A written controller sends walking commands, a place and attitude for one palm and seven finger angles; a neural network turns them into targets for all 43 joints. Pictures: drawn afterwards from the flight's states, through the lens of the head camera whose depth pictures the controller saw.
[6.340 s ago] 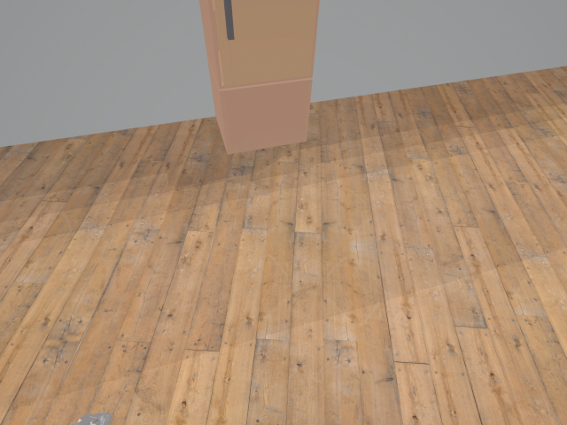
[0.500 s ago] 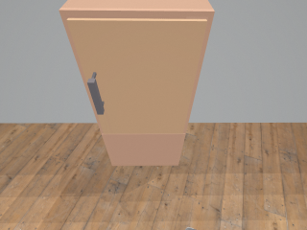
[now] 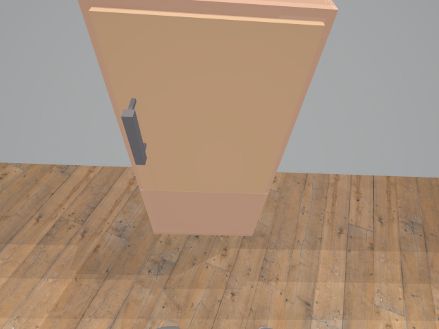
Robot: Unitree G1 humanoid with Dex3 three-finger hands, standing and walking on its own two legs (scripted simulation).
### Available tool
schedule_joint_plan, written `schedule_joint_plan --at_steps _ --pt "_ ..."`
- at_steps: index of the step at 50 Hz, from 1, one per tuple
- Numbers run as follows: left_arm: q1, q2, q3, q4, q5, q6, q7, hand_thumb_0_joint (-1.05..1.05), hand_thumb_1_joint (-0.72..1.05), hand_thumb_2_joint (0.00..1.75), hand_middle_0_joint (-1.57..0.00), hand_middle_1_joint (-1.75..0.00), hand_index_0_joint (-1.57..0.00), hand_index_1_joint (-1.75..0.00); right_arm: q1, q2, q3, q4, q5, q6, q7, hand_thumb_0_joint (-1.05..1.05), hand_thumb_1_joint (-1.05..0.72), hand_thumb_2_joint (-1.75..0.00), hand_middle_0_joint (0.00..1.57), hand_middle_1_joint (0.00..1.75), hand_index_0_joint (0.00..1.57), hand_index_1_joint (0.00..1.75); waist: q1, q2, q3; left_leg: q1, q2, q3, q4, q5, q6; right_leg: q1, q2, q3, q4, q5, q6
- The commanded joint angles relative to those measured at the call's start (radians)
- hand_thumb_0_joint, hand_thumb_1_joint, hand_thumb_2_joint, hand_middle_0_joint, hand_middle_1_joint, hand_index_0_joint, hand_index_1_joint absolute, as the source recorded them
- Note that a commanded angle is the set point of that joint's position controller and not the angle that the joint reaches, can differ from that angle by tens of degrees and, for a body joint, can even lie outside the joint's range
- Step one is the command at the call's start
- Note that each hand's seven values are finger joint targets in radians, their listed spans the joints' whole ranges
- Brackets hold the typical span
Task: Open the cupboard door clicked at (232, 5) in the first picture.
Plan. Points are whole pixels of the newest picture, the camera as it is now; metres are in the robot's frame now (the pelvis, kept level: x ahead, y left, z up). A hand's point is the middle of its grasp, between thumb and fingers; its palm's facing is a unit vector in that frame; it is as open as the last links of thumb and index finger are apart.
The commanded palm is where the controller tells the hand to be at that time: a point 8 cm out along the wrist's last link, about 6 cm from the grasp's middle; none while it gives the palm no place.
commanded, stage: come to a stop and stand still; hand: left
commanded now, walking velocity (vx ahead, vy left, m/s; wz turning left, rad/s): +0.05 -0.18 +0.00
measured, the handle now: (137, 133) +0.54 +0.25 -0.02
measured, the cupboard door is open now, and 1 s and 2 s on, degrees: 0 0 0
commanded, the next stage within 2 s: look again from close up in 1.34 s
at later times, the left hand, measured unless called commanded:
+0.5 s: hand out of the picture -0.02 +0.13 -0.16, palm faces +0.00 -0.98 -0.19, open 7.4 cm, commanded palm none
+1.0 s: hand out of the picture +0.00 +0.09 -0.17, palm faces +0.04 -0.99 -0.15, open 7.4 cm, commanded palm none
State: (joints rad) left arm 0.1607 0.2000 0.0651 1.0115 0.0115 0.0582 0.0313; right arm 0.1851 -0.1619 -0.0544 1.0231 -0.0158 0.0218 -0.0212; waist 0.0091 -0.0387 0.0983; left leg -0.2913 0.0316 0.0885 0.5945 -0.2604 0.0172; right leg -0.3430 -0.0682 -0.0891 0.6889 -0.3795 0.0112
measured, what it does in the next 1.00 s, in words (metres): steps on the spot: right foot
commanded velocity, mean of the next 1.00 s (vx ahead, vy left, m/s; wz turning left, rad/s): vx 0.01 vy -0.02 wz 0.00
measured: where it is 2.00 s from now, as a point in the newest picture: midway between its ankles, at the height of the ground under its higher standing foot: outside the picture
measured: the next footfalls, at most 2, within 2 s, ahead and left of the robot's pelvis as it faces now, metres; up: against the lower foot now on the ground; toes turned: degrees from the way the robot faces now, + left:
right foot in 0.36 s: -0.02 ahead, -0.15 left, +0.00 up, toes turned -3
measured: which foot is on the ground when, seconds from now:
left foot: down 0.00-1.00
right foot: up 0.00-0.34, down 0.36-1.00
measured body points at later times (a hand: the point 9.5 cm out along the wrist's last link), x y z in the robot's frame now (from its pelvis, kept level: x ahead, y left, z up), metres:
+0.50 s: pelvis -0.02 -0.04 +0.01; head -0.02 -0.05 +0.46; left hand -0.01 +0.18 -0.14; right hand -0.03 -0.27 -0.16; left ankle +0.03 +0.10 -0.73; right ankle -0.06 -0.15 -0.73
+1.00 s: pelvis +0.01 -0.06 +0.01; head +0.03 -0.06 +0.46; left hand +0.00 +0.15 -0.15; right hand -0.01 -0.26 -0.15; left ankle +0.03 +0.10 -0.73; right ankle -0.06 -0.15 -0.73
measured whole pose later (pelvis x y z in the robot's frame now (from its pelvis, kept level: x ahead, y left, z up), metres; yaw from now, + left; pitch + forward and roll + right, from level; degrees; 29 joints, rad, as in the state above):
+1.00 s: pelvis +0.01 -0.06 +0.01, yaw -1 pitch -1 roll +0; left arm 0.30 0.10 0.01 1.14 0.00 0.00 0.04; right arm 0.28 -0.10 -0.02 1.18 -0.01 0.01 -0.04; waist 0.00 -0.01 0.04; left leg -0.21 0.10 0.06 0.45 -0.21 -0.07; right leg -0.06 0.01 -0.07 0.42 -0.35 -0.03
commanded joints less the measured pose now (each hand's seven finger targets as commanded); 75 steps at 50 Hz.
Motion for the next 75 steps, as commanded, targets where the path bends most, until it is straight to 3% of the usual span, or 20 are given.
schedule_joint_plan --at_steps 1,3,10,13,15,16,18,19,20,22,24,26,32,42,48,71,72,73,74,75 --pt "0.069 0.067 0.012 -0.040 0.008 -0.009 -0.002 0.00 0.90 0.90 -0.20 -0.30 -0.20 -0.30 -0.009 -0.149 -0.007 -0.063 -0.011 -0.022 -0.022 0.00 -0.90 -0.90 0.20 0.30 0.20 0.30 0.011 0.220 -0.065 -0.011 0.281 -0.287 -0.368 0.148 0.140 -0.062 0.031 0.135 0.331 -0.093 0.003" --pt "0.108 0.068 0.006 -0.009 0.010 -0.015 -0.013 0.00 0.90 0.90 -0.20 -0.30 -0.20 -0.30 -0.023 -0.141 -0.002 -0.066 -0.007 -0.027 -0.022 0.00 -0.90 -0.90 0.20 0.30 0.20 0.30 0.011 0.166 -0.088 0.062 0.253 -0.227 -0.357 0.144 0.131 -0.082 0.024 0.116 0.307 -0.050 0.017" --pt "0.072 0.044 -0.012 -0.010 0.008 -0.016 -0.022 0.00 0.90 0.90 -0.20 -0.30 -0.20 -0.30 0.083 -0.185 -0.026 -0.012 -0.009 -0.020 -0.020 0.00 -0.90 -0.90 0.20 0.30 0.20 0.30 -0.061 0.187 -0.119 0.220 0.290 -0.250 -0.354 0.167 0.142 -0.059 0.012 0.073 0.084 -0.108 0.027" --pt "0.109 0.023 -0.023 0.011 0.005 -0.026 -0.021 0.00 0.90 0.90 -0.20 -0.30 -0.20 -0.30 0.068 -0.179 -0.026 0.000 -0.009 -0.019 -0.013 0.00 -0.90 -0.90 0.20 0.30 0.20 0.30 -0.048 0.208 -0.111 0.179 0.253 -0.232 -0.347 0.111 0.122 0.020 0.026 0.047 -0.063 -0.079 0.015" --pt "0.178 0.022 -0.025 0.044 0.003 -0.035 -0.017 0.00 0.90 0.90 -0.20 -0.30 -0.20 -0.30 0.056 -0.173 -0.025 0.006 -0.002 -0.019 -0.010 0.00 -0.90 -0.90 0.20 0.30 0.20 0.30 -0.019 0.190 -0.139 0.147 0.213 -0.192 -0.309 0.087 0.084 0.129 0.034 0.018 -0.241 0.069 0.011" --pt "0.207 0.033 -0.025 0.059 0.005 -0.041 -0.013 0.00 0.90 0.90 -0.20 -0.30 -0.20 -0.30 0.056 -0.152 -0.023 0.009 0.003 -0.018 -0.008 0.00 -0.90 -0.90 0.20 0.30 0.20 0.30 -0.008 0.148 -0.124 0.097 0.175 -0.155 -0.279 0.048 0.049 0.190 0.022 0.027 -0.346 0.144 0.007" --pt "0.178 0.098 -0.025 0.059 0.006 -0.056 -0.002 0.00 0.90 0.90 -0.20 -0.30 -0.20 -0.30 0.056 -0.066 -0.002 0.010 0.014 -0.016 0.002 0.00 -0.90 -0.90 0.20 0.30 0.20 0.30 -0.023 -0.003 -0.067 0.017 0.074 -0.059 -0.181 -0.020 -0.026 0.169 -0.133 0.197 -0.448 0.099 -0.052" --pt "0.150 0.116 -0.027 0.055 0.004 -0.062 -0.002 0.00 0.90 0.90 -0.20 -0.30 -0.20 -0.30 0.047 -0.043 0.011 0.007 0.008 -0.014 0.007 0.00 -0.90 -0.90 0.20 0.30 0.20 0.30 -0.030 -0.070 -0.061 0.053 0.045 -0.039 -0.170 -0.008 -0.038 0.087 -0.160 0.223 -0.468 0.064 -0.073" --pt "0.133 0.110 -0.027 0.058 0.002 -0.069 -0.001 0.00 0.90 0.90 -0.20 -0.30 -0.20 -0.30 0.033 -0.045 0.015 0.015 0.000 -0.008 0.006 0.00 -0.90 -0.90 0.20 0.30 0.20 0.30 -0.022 -0.177 -0.014 0.078 0.045 -0.040 -0.145 0.005 -0.038 0.012 -0.145 0.228 -0.496 0.034 -0.079" --pt "0.110 0.071 -0.040 0.061 -0.002 -0.070 0.000 0.00 0.90 0.90 -0.20 -0.30 -0.20 -0.30 0.092 -0.054 0.018 0.054 -0.001 -0.012 0.004 0.00 -0.90 -0.90 0.20 0.30 0.20 0.30 -0.044 -0.119 0.012 0.126 0.058 -0.052 -0.168 0.087 -0.033 -0.014 -0.105 0.184 -0.469 0.045 -0.071" --pt "0.137 0.055 -0.042 0.069 -0.006 -0.071 0.002 0.00 0.90 0.90 -0.20 -0.30 -0.20 -0.30 0.127 -0.057 0.021 0.085 0.001 -0.019 0.001 0.00 -0.90 -0.90 0.20 0.30 0.20 0.30 -0.039 -0.040 -0.017 0.148 0.073 -0.062 -0.191 0.140 -0.030 0.031 -0.067 0.153 -0.432 0.097 -0.052" --pt "0.145 0.054 -0.039 0.076 -0.007 -0.066 0.005 0.00 0.90 0.90 -0.20 -0.30 -0.20 -0.30 0.133 -0.054 0.022 0.100 0.001 -0.014 0.000 0.00 -0.90 -0.90 0.20 0.30 0.20 0.30 -0.031 -0.032 0.026 0.119 0.073 -0.054 -0.184 0.103 -0.038 0.016 -0.066 0.152 -0.456 0.012 -0.050" --pt "0.175 0.032 -0.038 0.091 -0.010 -0.064 0.006 0.00 0.90 0.90 -0.20 -0.30 -0.20 -0.30 0.175 -0.032 0.030 0.127 0.001 -0.015 -0.009 0.00 -0.90 -0.90 0.20 0.30 0.20 0.30 -0.025 0.035 0.041 0.107 0.077 -0.057 -0.183 0.136 -0.037 0.042 -0.049 0.138 -0.437 0.046 -0.054" --pt "0.224 0.004 -0.036 0.105 -0.008 -0.070 0.013 0.00 0.90 0.90 -0.20 -0.30 -0.20 -0.30 0.186 -0.026 0.027 0.136 0.006 -0.029 -0.022 0.00 -0.90 -0.90 0.20 0.30 0.20 0.30 -0.014 0.030 -0.054 0.146 0.091 -0.055 -0.162 0.272 -0.029 0.166 -0.044 0.096 -0.361 0.374 -0.045" --pt "0.227 0.007 -0.036 0.102 -0.004 -0.066 0.017 0.00 0.90 0.90 -0.20 -0.30 -0.20 -0.30 0.160 -0.030 0.025 0.128 0.008 -0.024 -0.024 0.00 -0.90 -0.90 0.20 0.30 0.20 0.30 -0.014 0.028 -0.017 0.162 0.094 -0.048 -0.159 0.276 -0.027 0.152 -0.039 0.093 -0.356 0.400 -0.037" --pt "0.208 0.055 -0.038 0.086 -0.003 -0.067 0.015 0.00 0.90 0.90 -0.20 -0.30 -0.20 -0.30 0.081 -0.090 0.030 0.099 0.007 -0.031 -0.022 0.00 -0.90 -0.90 0.20 0.30 0.20 0.30 -0.007 0.021 -0.048 0.214 0.094 -0.051 -0.176 0.377 -0.018 0.210 -0.052 0.079 -0.358 0.479 -0.020" --pt "0.279 0.071 -0.044 0.094 0.020 -0.107 0.053 0.00 0.90 0.90 -0.20 -0.30 -0.20 -0.30 -0.001 -0.126 0.023 0.010 0.011 -0.046 -0.007 0.00 -0.90 -0.90 0.20 0.30 0.20 0.30 0.019 0.023 0.008 0.099 0.080 0.000 0.082 0.365 -0.031 0.114 -0.099 0.190 -0.367 0.891 0.032" --pt "0.254 0.124 -0.028 0.058 0.026 -0.116 0.052 0.00 0.90 0.90 -0.20 -0.30 -0.20 -0.30 0.031 -0.090 0.028 -0.039 0.002 -0.042 0.000 0.00 -0.90 -0.90 0.20 0.30 0.20 0.30 -0.027 0.002 -0.006 0.002 0.023 0.024 0.058 0.184 -0.028 0.253 -0.122 0.150 -0.277 1.202 0.011" --pt "0.246 0.123 -0.033 0.033 0.017 -0.124 0.046 0.00 0.90 0.90 -0.20 -0.30 -0.20 -0.30 0.125 -0.069 0.026 -0.026 -0.003 -0.051 -0.001 0.00 -0.90 -0.90 0.20 0.30 0.20 0.30 -0.049 -0.073 -0.142 0.026 0.012 0.024 -0.028 0.107 -0.001 0.348 -0.121 0.129 -0.155 1.334 -0.033" --pt "0.228 0.107 -0.037 0.010 0.009 -0.123 0.044 0.00 0.90 0.90 -0.20 -0.30 -0.20 -0.30 0.161 -0.093 0.017 -0.026 -0.006 -0.055 -0.004 0.00 -0.90 -0.90 0.20 0.30 0.20 0.30 -0.054 -0.076 -0.233 0.085 0.012 0.014 -0.028 0.241 0.013 0.380 -0.094 0.094 -0.076 1.301 -0.035"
